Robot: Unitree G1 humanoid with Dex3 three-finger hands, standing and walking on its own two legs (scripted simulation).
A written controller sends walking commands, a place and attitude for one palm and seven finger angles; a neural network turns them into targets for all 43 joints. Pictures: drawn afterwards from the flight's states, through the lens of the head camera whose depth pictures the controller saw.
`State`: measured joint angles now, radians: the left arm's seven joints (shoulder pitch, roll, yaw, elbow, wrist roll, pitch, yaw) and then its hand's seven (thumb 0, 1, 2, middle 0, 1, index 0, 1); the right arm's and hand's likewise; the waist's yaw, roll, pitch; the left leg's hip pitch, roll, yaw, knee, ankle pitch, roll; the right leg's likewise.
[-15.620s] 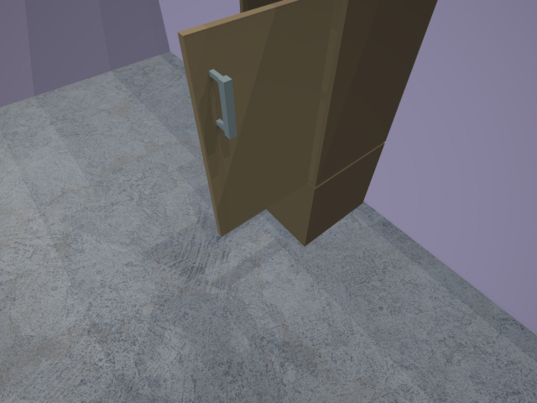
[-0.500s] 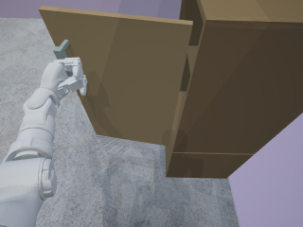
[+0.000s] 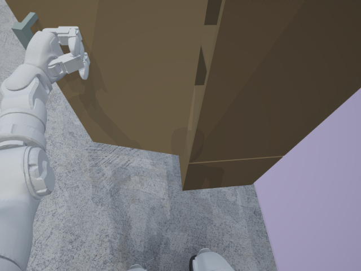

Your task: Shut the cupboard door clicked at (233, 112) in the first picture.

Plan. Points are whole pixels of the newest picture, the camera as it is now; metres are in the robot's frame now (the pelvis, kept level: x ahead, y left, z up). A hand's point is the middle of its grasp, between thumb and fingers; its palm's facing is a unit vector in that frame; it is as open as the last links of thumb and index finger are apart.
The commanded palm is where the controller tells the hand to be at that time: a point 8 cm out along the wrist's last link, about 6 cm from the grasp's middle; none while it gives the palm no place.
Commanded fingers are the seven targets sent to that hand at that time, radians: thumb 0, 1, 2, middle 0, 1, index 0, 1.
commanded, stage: push the door shut along its arc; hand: left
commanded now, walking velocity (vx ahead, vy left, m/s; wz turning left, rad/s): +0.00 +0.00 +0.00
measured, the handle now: (42, 49) +0.56 +0.22 +0.14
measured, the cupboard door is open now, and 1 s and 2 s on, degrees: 76 52 51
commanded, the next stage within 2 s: pull the fist back off the door in 0.72 s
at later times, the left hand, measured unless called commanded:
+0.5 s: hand (92, 45) +0.56 +0.12 +0.15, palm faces -0.36 -0.93 +0.01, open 3.2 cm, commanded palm +0.58 +0.15 +0.14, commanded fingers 0.00 0.90 0.90 -1.30 -1.50 -1.30 -1.50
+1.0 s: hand (110, 30) +0.61 +0.08 +0.14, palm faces +0.00 -1.00 +0.06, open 3.1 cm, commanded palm +0.58 +0.11 +0.14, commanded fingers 0.00 0.90 0.90 -1.30 -1.50 -1.30 -1.50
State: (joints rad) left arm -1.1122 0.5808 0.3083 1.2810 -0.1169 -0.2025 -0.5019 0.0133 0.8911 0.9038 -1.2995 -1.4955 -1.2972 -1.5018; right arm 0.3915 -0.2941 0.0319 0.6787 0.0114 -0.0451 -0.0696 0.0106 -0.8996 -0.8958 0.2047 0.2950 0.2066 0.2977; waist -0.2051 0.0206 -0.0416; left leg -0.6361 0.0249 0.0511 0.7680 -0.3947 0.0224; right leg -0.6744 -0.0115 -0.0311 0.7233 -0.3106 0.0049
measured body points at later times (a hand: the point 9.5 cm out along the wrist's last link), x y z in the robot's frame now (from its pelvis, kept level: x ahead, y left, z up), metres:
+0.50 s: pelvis +0.00 +0.00 -0.01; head +0.14 +0.01 +0.41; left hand +0.57 +0.17 +0.15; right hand -0.03 -0.28 -0.12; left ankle -0.02 +0.10 -0.71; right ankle +0.02 -0.13 -0.71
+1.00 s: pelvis +0.02 +0.00 -0.02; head +0.17 +0.00 +0.41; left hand +0.61 +0.14 +0.14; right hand -0.05 -0.25 -0.12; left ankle -0.02 +0.10 -0.71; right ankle +0.02 -0.13 -0.71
